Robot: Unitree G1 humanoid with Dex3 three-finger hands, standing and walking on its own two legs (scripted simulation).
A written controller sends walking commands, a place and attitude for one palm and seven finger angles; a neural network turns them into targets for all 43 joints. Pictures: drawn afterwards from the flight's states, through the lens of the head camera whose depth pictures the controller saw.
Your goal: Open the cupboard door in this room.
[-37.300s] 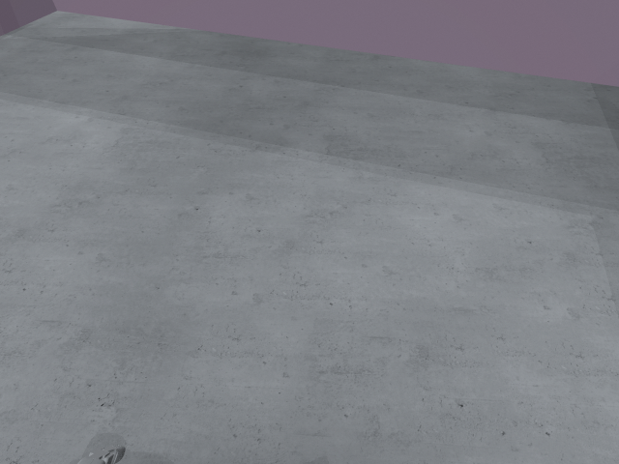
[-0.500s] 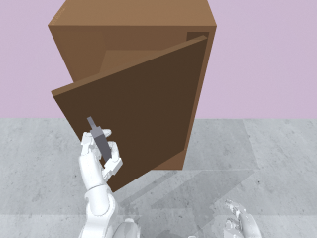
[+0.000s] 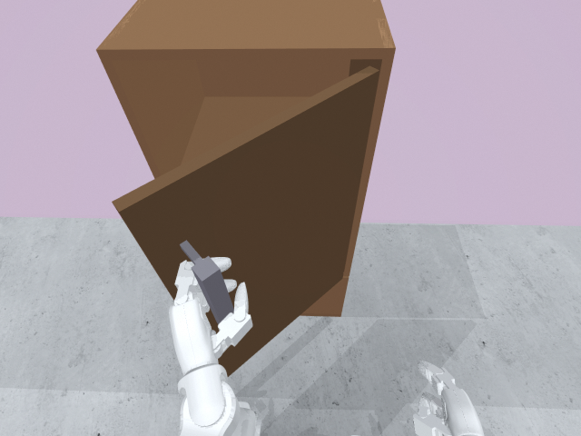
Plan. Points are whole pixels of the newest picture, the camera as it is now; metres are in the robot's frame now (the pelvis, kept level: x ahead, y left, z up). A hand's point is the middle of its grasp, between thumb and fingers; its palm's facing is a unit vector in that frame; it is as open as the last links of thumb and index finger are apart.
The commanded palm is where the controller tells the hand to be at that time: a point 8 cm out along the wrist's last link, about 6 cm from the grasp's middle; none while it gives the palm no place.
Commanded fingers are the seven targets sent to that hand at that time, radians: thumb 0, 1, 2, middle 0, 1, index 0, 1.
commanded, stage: open thumb and fingers to let go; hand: left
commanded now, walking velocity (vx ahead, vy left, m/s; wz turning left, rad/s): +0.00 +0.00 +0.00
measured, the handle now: (209, 288) +0.31 +0.13 +0.05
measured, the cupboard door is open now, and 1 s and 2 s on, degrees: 44 45 45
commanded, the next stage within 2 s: slide the hand sideways off the handle in 0.62 s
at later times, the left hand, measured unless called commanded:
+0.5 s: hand (235, 307) +0.28 +0.09 +0.05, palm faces +0.35 -0.94 -0.01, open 14.4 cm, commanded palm +0.23 +0.13 +0.05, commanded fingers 0.00 -0.50 0.30 -0.18 -0.50 -0.18 -0.50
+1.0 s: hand (227, 337) +0.24 +0.09 +0.05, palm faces -0.11 -0.99 +0.04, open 16.1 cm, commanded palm +0.22 +0.14 +0.05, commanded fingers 0.00 -0.50 0.30 -0.15 -0.30 -0.15 -0.30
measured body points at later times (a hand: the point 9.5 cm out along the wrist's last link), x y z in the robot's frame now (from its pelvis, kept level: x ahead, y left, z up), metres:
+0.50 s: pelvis -0.01 +0.02 +0.00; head +0.03 +0.01 +0.45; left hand +0.25 +0.14 +0.05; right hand +0.16 -0.20 -0.10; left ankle +0.06 +0.17 -0.64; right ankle -0.04 -0.09 -0.64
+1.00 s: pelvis -0.02 +0.04 +0.00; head +0.03 +0.04 +0.44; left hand +0.24 +0.15 +0.05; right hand +0.16 -0.19 -0.09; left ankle +0.06 +0.17 -0.64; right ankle -0.04 -0.09 -0.64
